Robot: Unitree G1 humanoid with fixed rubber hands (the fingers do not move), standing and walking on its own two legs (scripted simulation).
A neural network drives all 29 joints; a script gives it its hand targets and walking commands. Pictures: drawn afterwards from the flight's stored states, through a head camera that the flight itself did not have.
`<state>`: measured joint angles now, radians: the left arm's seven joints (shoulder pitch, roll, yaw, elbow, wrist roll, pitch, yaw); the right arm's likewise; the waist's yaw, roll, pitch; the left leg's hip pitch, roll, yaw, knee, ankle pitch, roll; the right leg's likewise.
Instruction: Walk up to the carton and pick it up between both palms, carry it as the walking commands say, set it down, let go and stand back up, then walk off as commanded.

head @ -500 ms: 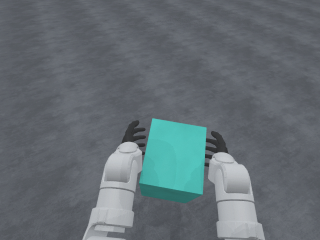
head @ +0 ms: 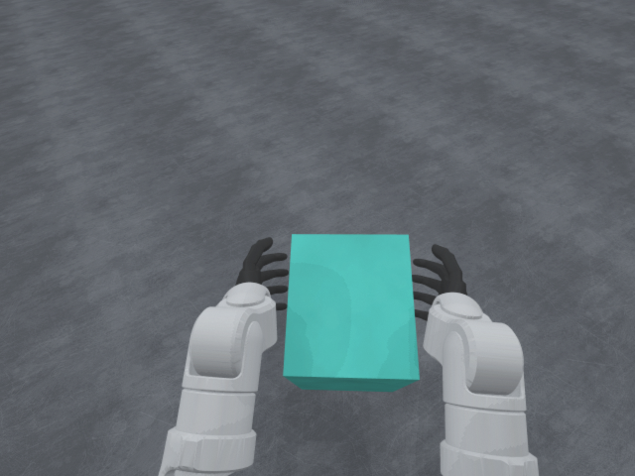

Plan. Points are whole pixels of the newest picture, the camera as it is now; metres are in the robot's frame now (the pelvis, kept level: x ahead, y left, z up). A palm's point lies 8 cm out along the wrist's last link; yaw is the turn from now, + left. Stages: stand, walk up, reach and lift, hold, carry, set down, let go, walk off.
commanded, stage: carry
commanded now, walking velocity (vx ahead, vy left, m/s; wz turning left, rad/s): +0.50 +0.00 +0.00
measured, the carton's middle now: (348, 322) +0.35 -0.01 +0.00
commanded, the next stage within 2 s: none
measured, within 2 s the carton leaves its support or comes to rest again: neither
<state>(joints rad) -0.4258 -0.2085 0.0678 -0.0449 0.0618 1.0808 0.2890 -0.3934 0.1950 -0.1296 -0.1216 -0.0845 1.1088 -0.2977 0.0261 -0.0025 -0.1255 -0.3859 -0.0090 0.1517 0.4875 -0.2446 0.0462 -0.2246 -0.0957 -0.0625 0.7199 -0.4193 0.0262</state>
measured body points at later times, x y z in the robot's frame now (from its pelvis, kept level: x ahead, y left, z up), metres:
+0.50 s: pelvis +0.34 -0.01 +0.00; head +0.38 -0.03 +0.45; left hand +0.67 +0.11 +0.08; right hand +0.68 -0.12 +0.06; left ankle +0.37 +0.11 -0.72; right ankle +0.21 -0.12 -0.73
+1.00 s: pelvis +0.73 -0.03 +0.01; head +0.76 -0.04 +0.46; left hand +1.05 +0.11 +0.09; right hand +1.06 -0.12 +0.07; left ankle +0.60 +0.08 -0.64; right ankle +0.66 -0.11 -0.73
